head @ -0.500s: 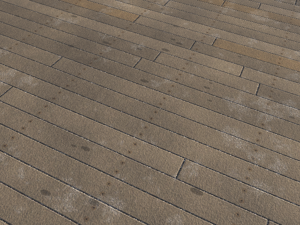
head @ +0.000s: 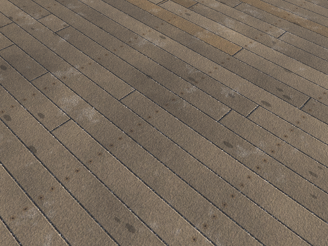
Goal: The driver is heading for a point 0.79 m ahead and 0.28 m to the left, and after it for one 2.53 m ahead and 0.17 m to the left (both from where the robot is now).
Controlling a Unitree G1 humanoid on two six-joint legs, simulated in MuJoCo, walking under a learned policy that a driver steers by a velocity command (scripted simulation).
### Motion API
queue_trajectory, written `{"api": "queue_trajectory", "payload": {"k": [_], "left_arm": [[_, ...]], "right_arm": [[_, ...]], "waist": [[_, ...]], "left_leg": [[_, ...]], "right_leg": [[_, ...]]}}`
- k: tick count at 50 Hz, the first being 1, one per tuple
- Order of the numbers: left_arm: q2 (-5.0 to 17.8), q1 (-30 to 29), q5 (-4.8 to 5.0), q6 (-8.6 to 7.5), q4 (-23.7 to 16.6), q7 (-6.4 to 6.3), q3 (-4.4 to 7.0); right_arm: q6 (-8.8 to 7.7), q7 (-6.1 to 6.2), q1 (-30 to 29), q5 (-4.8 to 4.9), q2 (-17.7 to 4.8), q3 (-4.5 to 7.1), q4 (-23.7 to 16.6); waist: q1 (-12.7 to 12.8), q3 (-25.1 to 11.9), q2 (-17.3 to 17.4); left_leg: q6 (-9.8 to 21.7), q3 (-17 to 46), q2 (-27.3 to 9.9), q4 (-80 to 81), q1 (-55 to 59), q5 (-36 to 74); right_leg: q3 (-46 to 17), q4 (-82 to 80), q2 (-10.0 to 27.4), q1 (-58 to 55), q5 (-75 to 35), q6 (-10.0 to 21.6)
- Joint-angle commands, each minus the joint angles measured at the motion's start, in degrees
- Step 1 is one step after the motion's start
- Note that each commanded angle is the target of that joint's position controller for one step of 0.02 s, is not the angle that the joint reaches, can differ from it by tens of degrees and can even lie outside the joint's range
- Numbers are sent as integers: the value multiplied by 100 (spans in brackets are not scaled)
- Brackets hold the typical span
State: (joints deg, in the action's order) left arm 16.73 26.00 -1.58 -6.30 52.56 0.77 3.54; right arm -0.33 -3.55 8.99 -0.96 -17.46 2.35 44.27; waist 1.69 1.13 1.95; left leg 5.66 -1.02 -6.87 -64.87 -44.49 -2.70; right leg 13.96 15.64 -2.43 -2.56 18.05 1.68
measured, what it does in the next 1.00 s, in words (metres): walks ahead, turning left: left foot, then right foot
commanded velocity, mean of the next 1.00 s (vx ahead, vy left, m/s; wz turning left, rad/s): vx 1.00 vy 0.00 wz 0.59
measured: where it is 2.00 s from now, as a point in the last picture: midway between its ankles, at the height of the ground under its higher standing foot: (88, 70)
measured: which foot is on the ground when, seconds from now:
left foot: up 0.00-0.18, down 0.20-0.62, up 0.64-1.00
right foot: down 0.00-0.20, up 0.22-0.60, down 0.62-1.00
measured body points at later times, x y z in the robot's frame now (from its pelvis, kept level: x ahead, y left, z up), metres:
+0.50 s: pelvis +0.48 +0.08 +0.00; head +0.51 +0.10 +0.45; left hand +0.64 +0.37 -0.06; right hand +0.55 -0.21 -0.12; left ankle +0.34 +0.05 -0.74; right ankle +0.75 -0.03 -0.67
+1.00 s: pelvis +0.90 +0.29 -0.01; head +0.91 +0.31 +0.44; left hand +0.64 +0.44 -0.13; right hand +1.25 +0.32 -0.03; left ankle +0.94 +0.46 -0.73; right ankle +0.83 +0.06 -0.73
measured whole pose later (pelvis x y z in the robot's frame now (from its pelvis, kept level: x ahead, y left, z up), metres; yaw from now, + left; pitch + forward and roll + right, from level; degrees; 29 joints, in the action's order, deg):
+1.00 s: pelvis +0.90 +0.29 -0.01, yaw +32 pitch +3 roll -2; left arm 16.6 36.1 0.0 -4.8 53.4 1.8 3.3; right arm -5.1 -3.2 -5.8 -3.1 -15.1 -2.3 33.5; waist 8.7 -0.5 0.4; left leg 2.5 1.5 -1.3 -33.0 -30.8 -8.3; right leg -5.2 20.6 -0.2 -3.6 24.4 0.1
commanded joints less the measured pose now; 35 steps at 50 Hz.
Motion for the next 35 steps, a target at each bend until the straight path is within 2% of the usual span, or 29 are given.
{"api": "queue_trajectory", "payload": {"k": [1, 3, 5, 6, 8, 9, 10, 11, 12, 13, 14, 16, 17, 18, 20, 21, 22, 23, 25, 26, 27, 28, 29, 30, 31, 32, 33, 34, 35], "left_arm": [[318, -585, -2, -202, -377, -35, -11], [486, -384, 36, -185, -284, -110, -5], [761, -262, 54, -100, -300, -203, 31], [957, -288, 25, 1, -346, -262, 81], [1287, -645, -35, 221, -622, -330, 191], [1325, -837, -78, 289, -703, -268, 211], [779, -909, -127, 293, -638, -149, 108], [153, -612, -41, 181, -1276, -61, -44], [368, -1244, -62, 9, -1584, -99, -108], [493, -1513, -48, -108, -1612, -98, -125], [504, -1508, -77, -132, -1538, -109, -132], [454, -1452, -241, 74, -1519, -104, -179], [366, -1404, -296, 209, -1484, -78, -203], [326, -1522, -294, 285, -1590, -49, -231], [246, -2429, -233, 317, -1970, 8, -301], [181, -2664, -199, 326, -2012, 24, -330], [90, -2919, -139, 299, -2198, 51, -387], [129, -3126, -92, 275, -2257, 52, -389], [207, -3351, -51, 245, -2354, 43, -379], [204, -3236, -42, 264, -2320, 39, -386], [263, -3166, -14, 213, -2419, 13, -369], [515, -2831, -13, 193, -2341, -52, -280], [817, -2149, 1, 168, -2164, -141, -145], [1132, -896, 69, 158, -1816, -230, 7], [1512, 426, -71, 148, -1571, -352, 172], [1805, 304, -279, 128, -1613, -321, 226], [1579, -326, -223, 191, -1626, -225, 287], [926, -811, -169, 199, -1636, -185, 156], [597, -863, -171, 198, -1446, -136, 84]], "right_arm": [[-36, -122, -532, 23, 8, -94, -488], [-80, -183, -907, -12, 34, -134, -626], [-103, -161, -759, 21, -131, -89, -553], [-100, -113, -377, 43, -269, -48, -451], [-78, 0, 1340, 126, -625, 142, 70], [-124, 108, 2274, 47, -857, 292, 295], [-88, 262, 2234, 84, -1149, 446, 375], [37, 281, 1619, -143, -1813, 588, 230], [33, 271, 1665, -51, -1810, 652, 84], [-6, 309, 1623, -31, -1579, 624, 147], [-44, 305, 1430, -5, -1249, 544, 211], [-219, 366, 1113, 52, -863, 402, 136], [-286, 366, 1030, 109, -743, 347, 110], [-363, 352, 1069, 111, -814, 349, 70], [-443, 349, 1284, 96, -856, 361, 100], [-430, 332, 1335, 96, -851, 370, 103], [-431, 322, 1488, 107, -918, 394, 122], [-430, 293, 1634, 120, -875, 402, 169], [-416, 273, 1837, 133, -973, 445, 228], [-395, 280, 1752, 118, -1009, 447, 209], [-408, 318, 1733, 145, -1062, 459, 185], [-426, 337, 1645, 140, -1121, 469, 193], [-445, 337, 1509, 107, -1317, 518, 176], [-466, 316, 996, 47, -1534, 558, 48], [-544, 312, 813, 14, -1004, 417, -96], [-521, 323, 1454, 310, -79, 161, -409], [-457, 370, 1519, 182, -489, 94, -327], [-406, 331, 1101, 13, -684, 127, -168], [-387, 249, 821, -77, -620, 108, -195]], "waist": [[-307, 877, -308], [-257, 953, -262], [-400, 557, -474], [-641, 251, -664], [-1419, -755, -824], [-1795, -940, -752], [-1566, -573, -11], [-570, -752, 1507], [-850, -1196, 360], [-717, -550, -279], [-384, -69, -786], [1, 170, -787], [96, 156, -820], [105, 223, -654], [-149, 559, -547], [-276, 505, -582], [-417, 530, -130], [-590, 506, -54], [-804, 291, 21], [-776, -2, -85], [-665, 94, 318], [-469, -119, 242], [-91, -583, 229], [699, -1145, 185], [1201, -1857, -250], [481, -2820, -2413], [303, -2432, -2066], [281, -1403, -1149], [206, -755, -522]], "left_leg": [[120, -366, 29, 1023, 392, 797], [299, -788, 272, 1882, 673, 989], [462, -1159, 743, 2234, 1267, 897], [525, -1248, 973, 2261, 1635, 526], [749, -1093, 1439, 2020, 3335, -456], [939, -586, 1388, 2618, 4449, -756], [1103, 340, 924, 2746, 5023, -1413], [2194, 3454, -287, 3554, 6342, -1289], [2274, 4716, -577, 4667, 6494, -2024], [1958, 4508, -580, 5112, 5836, -2164], [1636, 3976, -375, 5225, 4984, -1783], [1506, 3104, 104, 5163, 3799, -744], [1435, 2724, 358, 5259, 3404, -833], [1463, 2609, 455, 5339, 2958, -640], [1378, 2332, 701, 5522, 2497, 36], [1208, 2126, 904, 5492, 2542, 239], [1149, 2249, 861, 5424, 2519, 769], [1022, 2230, 890, 5363, 2767, 1271], [870, 2332, 792, 5249, 3367, 1891], [763, 2233, 841, 5188, 3664, 2402], [634, 2431, 695, 4770, 3561, 2941], [471, 2477, 713, 4284, 3786, 3827], [327, 2566, 719, 3429, 3849, 4027], [264, 2455, 840, 2254, 3466, 3662], [204, 2125, 1084, 382, 2623, 2182], [17, 1390, 1814, -1490, 1052, -2615], [91, 1066, 1321, -1825, 395, -2068], [78, 945, 954, -1554, 375, -1442], [53, 843, 816, -1285, 486, -1247]], "right_leg": [[77, -1301, 1211, 1166, -2372, 77], [374, -1218, 1266, 652, -3950, -22], [471, -570, 1378, -90, -6530, -106], [455, 49, 1464, -432, -7670, -127], [322, 2427, 1668, -310, -8987, -6], [125, 4017, 1746, 428, -7614, 74], [23, 6075, 916, 1750, -2770, -7], [-614, 8099, -138, 4506, 1178, -407], [-1745, 7995, 100, 5095, 770, -263], [-1877, 7437, 379, 5161, 365, -184], [-1837, 6792, 607, 4837, 92, -158], [-1871, 6112, 874, 4131, 126, -352], [-1812, 5840, 980, 3935, 180, -458], [-1710, 5321, 1028, 3749, 221, -558], [-1430, 4231, 987, 3694, -480, -676], [-1358, 3809, 894, 3593, -1016, -661], [-1336, 3155, 822, 3462, -1577, -608], [-1294, 2720, 700, 3397, -2028, -556], [-1230, 2096, 432, 3212, -2337, -441], [-1193, 2037, 247, 2997, -2322, -380], [-1347, 1607, 266, 2521, -2301, -301], [-1378, 1425, 86, 1974, -1992, -247], [-1545, 1431, 23, 1116, -1695, -208], [-1516, 1493, 170, -133, -1241, -174], [-2371, 1711, 1093, -1578, 288, -16], [-5536, 679, 3006, -2853, 1613, 519], [-6562, -23, 2808, -2151, 2754, 783], [-5549, -82, 2372, -1152, 2644, 782], [-4781, -86, 2086, -319, 1718, 802]]}}
Velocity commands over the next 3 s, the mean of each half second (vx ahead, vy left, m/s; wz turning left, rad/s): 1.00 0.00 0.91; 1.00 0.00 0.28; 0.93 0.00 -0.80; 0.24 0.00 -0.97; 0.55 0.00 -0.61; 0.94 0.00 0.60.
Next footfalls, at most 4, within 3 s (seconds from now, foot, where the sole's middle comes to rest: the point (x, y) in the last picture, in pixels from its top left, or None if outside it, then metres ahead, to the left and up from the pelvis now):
0.20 left None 0.38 0.06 -0.77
0.62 right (156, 170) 0.86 0.08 -0.77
1.02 left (75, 147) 0.97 0.49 -0.77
1.42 right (94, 84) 1.45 0.48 -0.77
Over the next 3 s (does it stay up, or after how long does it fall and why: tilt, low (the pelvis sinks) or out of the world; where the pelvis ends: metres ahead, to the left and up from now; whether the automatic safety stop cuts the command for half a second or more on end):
stays up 2.02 0.25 0.00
